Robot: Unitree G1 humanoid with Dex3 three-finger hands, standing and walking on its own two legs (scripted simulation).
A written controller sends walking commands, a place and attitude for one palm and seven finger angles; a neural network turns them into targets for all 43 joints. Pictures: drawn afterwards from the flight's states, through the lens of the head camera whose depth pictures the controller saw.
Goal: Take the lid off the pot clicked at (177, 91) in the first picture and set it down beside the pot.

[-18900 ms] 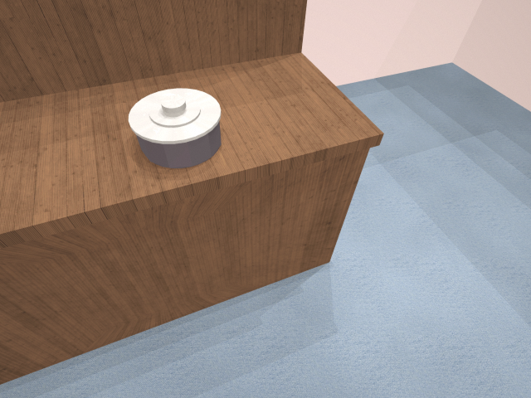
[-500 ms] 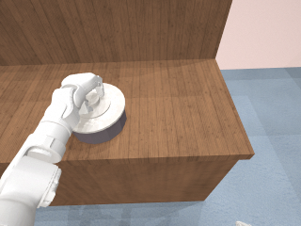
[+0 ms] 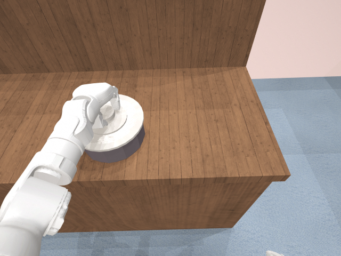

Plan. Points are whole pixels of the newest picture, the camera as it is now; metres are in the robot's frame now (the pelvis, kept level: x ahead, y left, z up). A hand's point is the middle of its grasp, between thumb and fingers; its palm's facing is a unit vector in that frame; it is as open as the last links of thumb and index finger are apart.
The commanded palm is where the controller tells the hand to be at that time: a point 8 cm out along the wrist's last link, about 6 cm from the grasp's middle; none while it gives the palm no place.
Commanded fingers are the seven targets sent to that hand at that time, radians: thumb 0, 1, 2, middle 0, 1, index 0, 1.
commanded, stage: close the fingers and squeeze the knob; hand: left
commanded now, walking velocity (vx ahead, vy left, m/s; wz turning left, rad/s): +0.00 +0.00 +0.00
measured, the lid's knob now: (104, 113) +0.47 +0.18 +0.06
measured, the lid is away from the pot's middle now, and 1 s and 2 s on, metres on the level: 0.00 0.01 0.01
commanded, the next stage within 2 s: lift the lid straight up in 0.36 s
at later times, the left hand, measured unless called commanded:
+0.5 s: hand (100, 113) +0.44 +0.18 +0.09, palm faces -0.39 -0.06 -0.92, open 8.1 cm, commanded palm +0.44 +0.18 +0.15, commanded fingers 0.00 0.58 1.01 -0.76 -1.06 -0.79 -1.08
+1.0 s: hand (101, 106) +0.45 +0.17 +0.11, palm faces -0.34 -0.06 -0.94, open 8.1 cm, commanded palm +0.45 +0.17 +0.19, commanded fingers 0.00 0.59 1.01 -0.76 -1.07 -0.80 -1.08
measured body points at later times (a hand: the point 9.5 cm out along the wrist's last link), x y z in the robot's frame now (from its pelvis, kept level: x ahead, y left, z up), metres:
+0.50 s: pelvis +0.00 +0.00 +0.00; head +0.04 -0.02 +0.45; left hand +0.46 +0.18 +0.14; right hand +0.08 -0.27 -0.13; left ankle -0.01 +0.09 -0.74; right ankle -0.03 -0.13 -0.74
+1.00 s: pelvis +0.00 +0.00 +0.00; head +0.03 -0.02 +0.45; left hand +0.46 +0.17 +0.16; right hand +0.09 -0.26 -0.13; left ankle -0.01 +0.09 -0.74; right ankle -0.03 -0.13 -0.74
